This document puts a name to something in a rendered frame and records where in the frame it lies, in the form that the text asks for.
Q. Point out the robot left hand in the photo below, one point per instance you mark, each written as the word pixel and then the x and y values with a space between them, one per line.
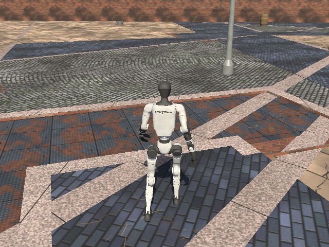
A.
pixel 142 139

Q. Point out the left robot upper arm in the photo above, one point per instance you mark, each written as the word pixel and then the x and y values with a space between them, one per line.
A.
pixel 146 115

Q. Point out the robot left shin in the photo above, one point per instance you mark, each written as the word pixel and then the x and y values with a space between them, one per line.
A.
pixel 148 195

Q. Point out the right robot upper arm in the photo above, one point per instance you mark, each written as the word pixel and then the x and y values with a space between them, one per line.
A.
pixel 182 117

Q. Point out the robot head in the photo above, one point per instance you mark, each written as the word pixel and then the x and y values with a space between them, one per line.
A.
pixel 164 88

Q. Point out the robot left forearm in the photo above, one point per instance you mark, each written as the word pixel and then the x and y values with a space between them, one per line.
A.
pixel 141 132

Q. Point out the robot right hand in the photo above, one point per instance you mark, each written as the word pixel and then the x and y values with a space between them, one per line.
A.
pixel 194 156

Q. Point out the robot right forearm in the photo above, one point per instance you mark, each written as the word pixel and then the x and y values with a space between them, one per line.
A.
pixel 189 140

